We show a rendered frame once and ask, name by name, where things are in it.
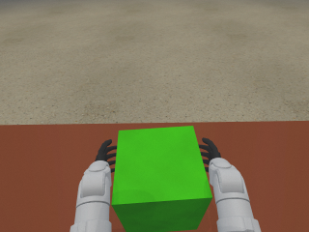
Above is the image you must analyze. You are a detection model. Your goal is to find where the left robot forearm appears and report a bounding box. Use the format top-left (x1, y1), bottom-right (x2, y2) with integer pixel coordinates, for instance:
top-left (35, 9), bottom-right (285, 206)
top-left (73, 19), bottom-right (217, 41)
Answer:
top-left (70, 160), bottom-right (112, 232)

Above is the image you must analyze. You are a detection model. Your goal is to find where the carton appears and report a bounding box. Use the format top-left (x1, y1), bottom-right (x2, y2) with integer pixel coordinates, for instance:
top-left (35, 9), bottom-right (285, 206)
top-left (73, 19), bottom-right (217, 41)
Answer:
top-left (111, 126), bottom-right (212, 232)

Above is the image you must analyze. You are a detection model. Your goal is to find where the robot left hand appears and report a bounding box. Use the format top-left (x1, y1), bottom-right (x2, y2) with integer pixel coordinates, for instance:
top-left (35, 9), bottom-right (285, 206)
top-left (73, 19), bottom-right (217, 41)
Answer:
top-left (95, 139), bottom-right (118, 173)

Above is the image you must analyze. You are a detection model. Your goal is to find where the right robot forearm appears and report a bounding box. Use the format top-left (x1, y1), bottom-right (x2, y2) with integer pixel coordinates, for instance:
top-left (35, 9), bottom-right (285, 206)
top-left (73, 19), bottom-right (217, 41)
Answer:
top-left (209, 158), bottom-right (262, 232)

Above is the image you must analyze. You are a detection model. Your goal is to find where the robot right hand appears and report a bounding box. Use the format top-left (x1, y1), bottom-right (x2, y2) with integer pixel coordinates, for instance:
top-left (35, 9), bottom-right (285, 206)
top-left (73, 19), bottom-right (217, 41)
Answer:
top-left (198, 137), bottom-right (221, 172)

